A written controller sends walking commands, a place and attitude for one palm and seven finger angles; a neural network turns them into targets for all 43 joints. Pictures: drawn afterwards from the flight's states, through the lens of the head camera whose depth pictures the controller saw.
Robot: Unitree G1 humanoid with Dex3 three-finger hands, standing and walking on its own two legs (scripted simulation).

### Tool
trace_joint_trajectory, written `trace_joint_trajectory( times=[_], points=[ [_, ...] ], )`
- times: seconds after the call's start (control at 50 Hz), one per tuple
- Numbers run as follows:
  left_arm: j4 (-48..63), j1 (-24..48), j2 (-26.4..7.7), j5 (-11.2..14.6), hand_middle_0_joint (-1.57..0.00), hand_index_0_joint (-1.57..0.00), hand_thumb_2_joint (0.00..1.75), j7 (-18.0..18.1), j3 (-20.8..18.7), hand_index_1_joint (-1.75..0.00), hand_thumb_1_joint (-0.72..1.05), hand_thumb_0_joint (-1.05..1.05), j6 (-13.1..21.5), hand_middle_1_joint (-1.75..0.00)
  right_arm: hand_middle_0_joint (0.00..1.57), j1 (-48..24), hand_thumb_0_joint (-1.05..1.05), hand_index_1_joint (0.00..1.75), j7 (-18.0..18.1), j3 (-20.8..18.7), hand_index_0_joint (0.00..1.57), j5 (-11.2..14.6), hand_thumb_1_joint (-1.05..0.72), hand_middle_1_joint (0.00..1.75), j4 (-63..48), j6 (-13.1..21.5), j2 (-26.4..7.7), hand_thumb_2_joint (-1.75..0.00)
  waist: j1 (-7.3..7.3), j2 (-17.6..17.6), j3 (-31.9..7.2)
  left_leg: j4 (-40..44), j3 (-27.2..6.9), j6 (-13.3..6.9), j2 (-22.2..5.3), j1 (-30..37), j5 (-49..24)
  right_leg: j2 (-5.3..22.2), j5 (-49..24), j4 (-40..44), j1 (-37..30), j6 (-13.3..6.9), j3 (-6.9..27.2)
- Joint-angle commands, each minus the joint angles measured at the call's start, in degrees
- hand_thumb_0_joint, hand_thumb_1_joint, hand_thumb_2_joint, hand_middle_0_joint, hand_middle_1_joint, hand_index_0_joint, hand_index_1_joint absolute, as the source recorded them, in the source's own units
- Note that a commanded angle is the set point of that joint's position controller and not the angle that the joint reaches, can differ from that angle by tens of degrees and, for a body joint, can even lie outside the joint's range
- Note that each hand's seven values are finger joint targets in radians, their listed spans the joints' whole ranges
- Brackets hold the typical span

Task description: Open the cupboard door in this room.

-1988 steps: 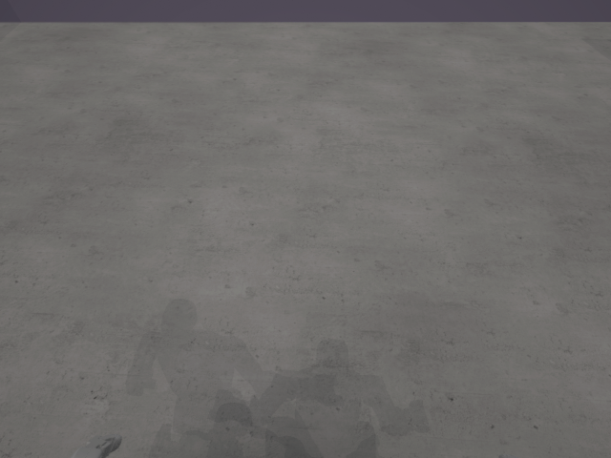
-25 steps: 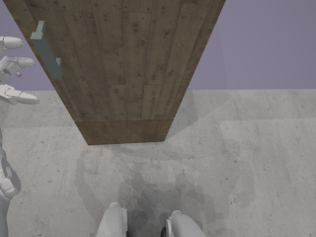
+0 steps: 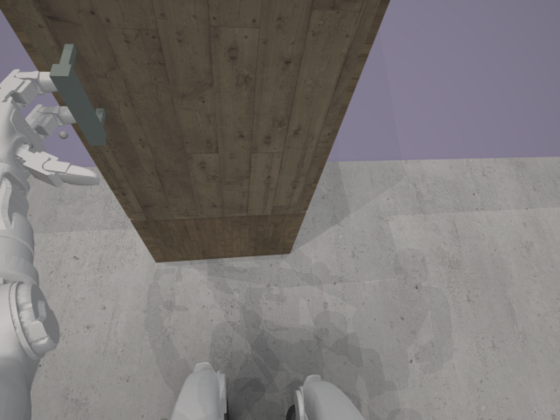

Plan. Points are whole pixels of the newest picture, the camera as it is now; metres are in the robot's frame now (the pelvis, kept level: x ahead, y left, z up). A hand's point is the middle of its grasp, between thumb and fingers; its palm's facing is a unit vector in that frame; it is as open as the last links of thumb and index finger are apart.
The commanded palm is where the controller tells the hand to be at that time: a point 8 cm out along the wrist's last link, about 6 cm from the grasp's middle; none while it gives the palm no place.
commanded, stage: slide the fingers in behind the handle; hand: left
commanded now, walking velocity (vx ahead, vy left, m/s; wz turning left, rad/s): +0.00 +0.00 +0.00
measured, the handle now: (84, 98) +0.53 +0.25 +0.09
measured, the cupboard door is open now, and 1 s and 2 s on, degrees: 0 0 1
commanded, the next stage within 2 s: close the thumb around the handle in 1.08 s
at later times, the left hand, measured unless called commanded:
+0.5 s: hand (89, 132) +0.48 +0.24 +0.08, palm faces +0.06 -1.00 +0.02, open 14.0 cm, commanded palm +0.46 +0.27 +0.08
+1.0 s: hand (102, 133) +0.48 +0.22 +0.08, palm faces +0.07 -1.00 -0.01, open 14.1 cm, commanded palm +0.45 +0.26 +0.08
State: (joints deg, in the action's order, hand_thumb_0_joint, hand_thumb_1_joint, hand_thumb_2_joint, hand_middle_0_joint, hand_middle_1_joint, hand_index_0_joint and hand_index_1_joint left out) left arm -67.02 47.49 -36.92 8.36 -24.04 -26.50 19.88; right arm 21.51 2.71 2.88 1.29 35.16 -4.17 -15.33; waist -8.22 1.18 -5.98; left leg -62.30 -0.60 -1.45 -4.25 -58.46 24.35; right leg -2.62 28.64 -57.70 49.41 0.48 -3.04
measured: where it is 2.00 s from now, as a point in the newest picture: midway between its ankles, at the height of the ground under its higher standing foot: outside the picture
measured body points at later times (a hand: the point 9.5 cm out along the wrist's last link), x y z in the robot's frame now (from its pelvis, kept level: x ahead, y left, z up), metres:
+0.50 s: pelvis +0.00 -0.01 +0.00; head +0.11 +0.03 +0.44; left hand +0.47 +0.29 +0.08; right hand +0.04 -0.28 -0.10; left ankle +0.05 +0.10 -0.66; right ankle -0.01 -0.13 -0.66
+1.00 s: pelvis +0.00 -0.01 +0.00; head +0.11 +0.01 +0.44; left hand +0.47 +0.28 +0.09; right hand +0.03 -0.28 -0.11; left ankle +0.05 +0.10 -0.66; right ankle -0.01 -0.13 -0.66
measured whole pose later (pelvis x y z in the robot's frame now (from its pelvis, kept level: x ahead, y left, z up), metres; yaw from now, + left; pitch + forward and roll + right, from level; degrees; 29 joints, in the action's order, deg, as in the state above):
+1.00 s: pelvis +0.00 -0.01 +0.00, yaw +1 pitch +19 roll -4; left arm -63.9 45.6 -29.4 8.5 -16.4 -22.1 22.3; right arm 21.2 1.3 1.5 1.0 36.8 -4.0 -14.9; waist -7.3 1.5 -6.7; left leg -61.2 -0.8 -0.5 -4.0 -56.2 24.4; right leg -2.5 29.5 -57.9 47.7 -0.4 -3.2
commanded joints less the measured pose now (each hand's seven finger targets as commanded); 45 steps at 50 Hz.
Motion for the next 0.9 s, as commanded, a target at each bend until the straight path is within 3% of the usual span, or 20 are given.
trace_joint_trajectory(
  times=[0.0,0.08,0.14,0.16,0.2,0.26,0.3,0.36,0.42,0.48,0.54,0.58,0.64,0.66,0.68,0.78,0.84,0.88],
  points=[
    [13.98,23.09,-15.46,1.54,-0.30,-0.30,0.30,1.02,-2.22,-1.20,-0.50,0.00,4.84,-1.20,0.20,8.28,0.00,0.30,0.62,-5.03,0.20,-0.62,-0.90,0.30,-2.75,1.19,-11.58,-0.90,0.05,9.00,-26.02,6.66,-4.11,-0.21,1.38,31.79,-18.71,-1.57,-14.43,7.35,1.72,-1.79,0.23],
    [13.88,21.54,-12.83,1.48,-0.30,-0.30,0.30,1.69,-0.78,-1.20,-0.50,0.00,4.69,-1.20,0.20,8.01,0.00,0.30,0.24,-5.04,0.20,-0.49,-0.90,0.30,-2.95,1.12,-11.11,-0.90,0.19,9.13,-26.03,6.62,-3.61,-0.27,1.61,31.58,-19.58,-1.58,-15.81,7.20,1.00,-1.64,0.22],
    [14.25,20.64,-15.41,1.24,-0.30,-0.30,0.30,2.34,-2.94,-1.20,-0.50,0.00,4.60,-1.20,0.20,7.97,0.00,0.30,0.30,-5.06,0.20,-0.40,-0.90,0.30,-3.16,0.86,-11.31,-0.90,0.75,7.69,-26.40,6.59,-3.13,-0.45,1.71,29.99,-19.75,-1.52,-17.33,7.08,-1.10,-1.54,0.63],
    [14.57,21.04,-12.75,1.22,-0.30,-0.30,0.30,2.39,-0.70,-1.20,-0.50,0.00,4.50,-1.20,0.20,7.64,0.00,0.30,0.15,-4.95,0.20,-0.37,-0.90,0.30,-3.40,0.90,-10.92,-0.90,0.31,8.40,-25.79,6.53,-2.94,-0.47,1.92,29.90,-19.27,-1.50,-17.13,7.22,-0.76,-1.46,0.65],
    [13.89,21.86,-12.83,1.12,-0.30,-0.30,0.30,2.88,-0.66,-1.20,-0.50,0.00,4.43,-1.20,0.20,7.76,0.00,0.30,0.23,-4.99,0.20,-0.32,-0.90,0.30,-2.98,0.85,-11.05,-0.90,-0.08,7.94,-23.57,6.92,-3.16,-0.36,1.73,29.38,-17.66,-1.55,-15.52,7.60,0.25,-1.51,0.46],
    [16.45,22.31,-9.08,1.11,-0.30,-0.30,0.30,3.22,1.89,-1.20,-0.50,0.00,5.07,-1.20,0.20,7.68,0.00,0.30,0.05,-5.33,0.20,-0.46,-0.90,0.30,-2.75,1.07,-10.66,-0.90,-0.20,10.74,-26.39,6.74,-3.64,-0.03,1.60,33.49,-20.28,-1.53,-16.37,7.27,1.61,-1.78,0.21],
    [15.54,21.68,-9.06,1.53,-0.30,-0.30,0.30,3.39,1.44,-1.20,-0.50,0.00,4.87,-1.20,0.20,7.86,0.00,0.30,-0.03,-5.40,0.20,-0.52,-0.90,0.30,-2.44,1.05,-10.82,-0.90,-0.23,8.23,-25.75,6.87,-3.78,-0.09,1.58,32.58,-19.92,-1.55,-16.38,7.43,0.78,-1.69,0.10],
    [15.16,21.69,-6.63,1.69,-0.30,-0.30,0.30,3.86,2.99,-1.20,-0.50,0.00,4.54,-1.20,0.20,7.47,0.00,0.30,-0.20,-5.35,0.20,-0.46,-0.90,0.30,-2.42,1.09,-10.49,-0.90,-0.38,8.40,-24.82,6.78,-3.34,-0.25,1.89,31.68,-19.50,-1.41,-16.82,7.65,0.68,-1.60,0.30],
    [12.86,22.97,-10.06,1.08,-0.30,-0.30,0.30,5.33,0.49,-1.20,-0.50,0.00,4.33,-1.20,0.20,7.68,0.00,0.30,-0.07,-5.02,0.20,-0.63,-0.90,0.30,-2.22,1.13,-10.82,-0.90,-0.54,5.89,-22.21,6.70,-3.06,-0.70,2.12,27.44,-16.25,-1.34,-15.37,7.75,-0.28,-1.48,0.74],
    [13.67,23.69,-7.72,0.09,-0.30,-0.30,0.30,5.49,2.93,-1.20,-0.50,0.00,4.78,-1.20,0.20,7.67,0.00,0.30,-0.15,-5.13,0.20,-0.64,-0.90,0.30,-2.28,1.26,-10.42,-0.90,-0.69,7.97,-24.20,6.57,-3.15,-0.38,2.02,29.40,-17.42,-1.14,-15.85,7.29,0.42,-1.51,0.76],
    [16.11,22.97,-5.86,0.79,-0.30,-0.30,0.30,5.53,3.48,-1.20,-0.50,0.00,5.49,-1.20,0.20,7.64,0.00,0.30,-0.51,-5.40,0.20,-0.68,-0.90,0.30,-2.47,1.30,-10.25,-0.90,-0.02,9.28,-27.00,6.58,-3.61,-0.03,1.79,32.90,-20.72,-1.33,-17.49,6.83,0.50,-1.80,0.34],
    [16.37,21.94,-3.41,1.30,-0.30,-0.30,0.30,5.84,4.54,-1.20,-0.50,0.00,5.32,-1.20,0.20,7.32,0.00,0.30,-0.78,-5.62,0.20,-0.65,-0.90,0.30,-2.48,1.33,-9.99,-0.90,-0.13,8.65,-26.37,6.72,-3.55,0.01,1.83,33.22,-20.13,-1.40,-16.97,7.27,0.83,-1.76,0.11],
    [15.95,23.11,-4.85,1.02,-0.30,-0.30,0.30,7.61,3.19,-1.20,-0.50,0.00,5.22,-1.20,0.20,7.45,0.00,0.30,-0.77,-5.50,0.20,-0.67,-0.90,0.30,-2.32,1.27,-10.22,-0.90,-0.36,5.99,-25.39,7.02,-3.40,-0.33,1.92,30.95,-18.77,-1.29,-16.95,7.31,-0.16,-1.47,0.38],
    [15.64,22.68,-2.64,0.78,-0.30,-0.30,0.30,7.86,4.95,-1.20,-0.50,0.00,5.10,-1.20,0.20,7.26,0.00,0.30,-0.98,-5.49,0.20,-0.71,-0.90,0.30,-2.37,1.35,-9.87,-0.90,-0.56,5.91,-24.98,7.01,-3.10,-0.41,2.22,30.28,-17.66,-1.33,-16.57,7.66,-0.58,-1.35,0.51],
    [16.19,23.51,-3.64,0.18,-0.30,-0.30,0.30,8.09,4.71,-1.20,-0.50,0.00,5.51,-1.20,0.20,7.41,0.00,0.30,-0.96,-5.51,0.20,-0.72,-0.90,0.30,-2.17,1.39,-10.02,-0.90,-0.37,7.03,-24.76,7.08,-3.38,-0.24,2.08,30.69,-17.80,-1.26,-16.40,7.43,-0.08,-1.56,0.48],
    [14.51,23.62,-2.60,-0.10,-0.30,-0.30,0.30,8.05,5.72,-1.20,-0.50,0.00,5.86,-1.20,0.20,7.45,0.00,0.30,-1.04,-5.50,0.20,-0.71,-0.90,0.30,-1.73,1.30,-9.93,-0.90,-1.09,6.28,-23.56,6.92,-3.13,-0.42,2.23,29.96,-17.11,-1.30,-16.54,7.87,-0.02,-1.48,0.75],
    [15.72,23.55,-3.63,0.16,-0.30,-0.30,0.30,7.52,4.86,-1.20,-0.50,0.00,6.42,-1.20,0.20,7.53,0.00,0.30,-0.99,-5.53,0.20,-0.70,-0.90,0.30,-1.67,1.34,-9.86,-0.90,-0.50,7.20,-26.48,6.47,-2.99,-0.49,2.36,30.87,-19.29,-1.24,-18.68,7.30,-1.45,-1.58,1.05],
    [15.16,22.09,-3.41,0.54,-0.30,-0.30,0.30,7.07,4.80,-1.20,-0.50,0.00,6.29,-1.20,0.20,7.31,0.00,0.30,-1.02,-5.53,0.20,-0.59,-0.90,0.30,-1.75,1.28,-9.83,-0.90,-0.36,6.81,-25.73,6.51,-2.78,-0.52,2.45,30.32,-18.68,-1.32,-18.57,7.65,-1.81,-1.54,1.09]
  ],
)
